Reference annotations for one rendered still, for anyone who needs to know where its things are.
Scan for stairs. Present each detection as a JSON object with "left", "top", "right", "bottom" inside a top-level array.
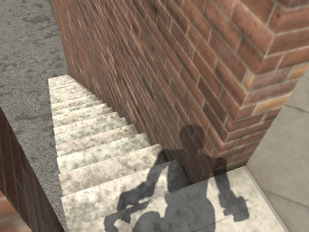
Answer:
[{"left": 48, "top": 74, "right": 193, "bottom": 230}]

